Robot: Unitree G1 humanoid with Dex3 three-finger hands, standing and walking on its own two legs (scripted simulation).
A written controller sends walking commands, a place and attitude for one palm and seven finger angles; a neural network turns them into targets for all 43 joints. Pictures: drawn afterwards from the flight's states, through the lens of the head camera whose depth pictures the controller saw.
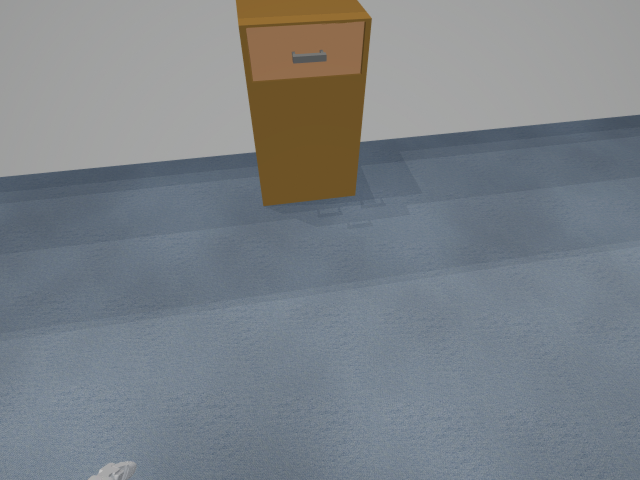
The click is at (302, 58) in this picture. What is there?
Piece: drawer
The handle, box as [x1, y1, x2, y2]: [292, 50, 326, 63]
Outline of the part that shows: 326,54 322,50 320,50 319,53 295,54 294,52 292,52 293,63 323,61 326,60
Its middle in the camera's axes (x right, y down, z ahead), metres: -0.05 -0.64 +1.34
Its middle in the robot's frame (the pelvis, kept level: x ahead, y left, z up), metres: +1.43 +0.11 -0.07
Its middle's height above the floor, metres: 0.70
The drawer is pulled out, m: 0.00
